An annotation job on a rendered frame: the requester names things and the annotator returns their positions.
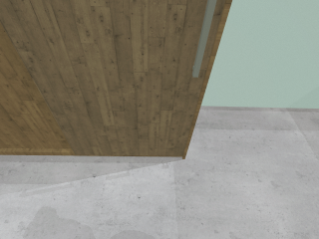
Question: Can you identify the handle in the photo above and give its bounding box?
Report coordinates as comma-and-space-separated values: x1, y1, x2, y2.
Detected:
192, 0, 217, 78

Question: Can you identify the wardrobe door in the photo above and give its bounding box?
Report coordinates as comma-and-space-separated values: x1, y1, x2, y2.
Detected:
0, 0, 226, 156
0, 23, 72, 149

